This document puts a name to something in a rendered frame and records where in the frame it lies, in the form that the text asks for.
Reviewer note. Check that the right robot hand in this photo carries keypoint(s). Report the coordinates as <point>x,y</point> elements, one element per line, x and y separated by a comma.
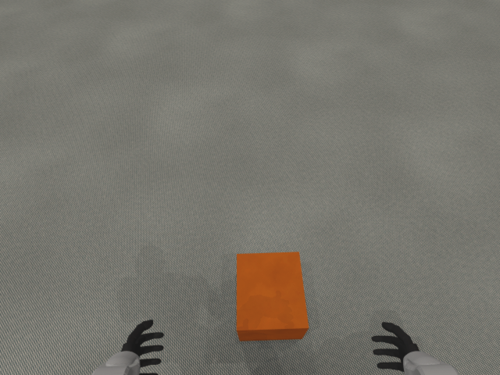
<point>402,341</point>

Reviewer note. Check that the carton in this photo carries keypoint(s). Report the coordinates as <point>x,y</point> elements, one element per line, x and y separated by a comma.
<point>270,297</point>

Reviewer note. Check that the left robot forearm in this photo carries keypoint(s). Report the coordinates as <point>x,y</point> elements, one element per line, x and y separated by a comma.
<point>122,363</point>

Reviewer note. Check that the left robot hand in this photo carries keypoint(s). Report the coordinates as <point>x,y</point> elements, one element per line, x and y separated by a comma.
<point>136,338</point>

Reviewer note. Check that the right robot forearm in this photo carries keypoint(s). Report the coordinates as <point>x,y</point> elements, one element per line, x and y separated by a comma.
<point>421,363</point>

